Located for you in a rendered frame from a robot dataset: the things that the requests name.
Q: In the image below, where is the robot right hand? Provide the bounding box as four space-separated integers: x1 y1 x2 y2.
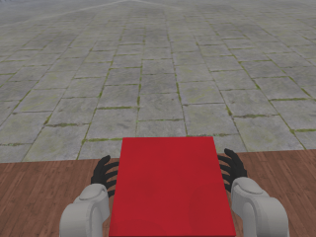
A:
217 148 248 194

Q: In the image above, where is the robot left forearm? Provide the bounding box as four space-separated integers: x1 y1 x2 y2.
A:
59 183 110 237

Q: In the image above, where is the robot right forearm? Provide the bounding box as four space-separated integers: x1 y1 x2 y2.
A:
230 177 290 237

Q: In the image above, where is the robot left hand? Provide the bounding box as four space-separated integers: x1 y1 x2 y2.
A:
90 155 119 197

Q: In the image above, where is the carton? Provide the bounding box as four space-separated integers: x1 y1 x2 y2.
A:
109 136 236 237

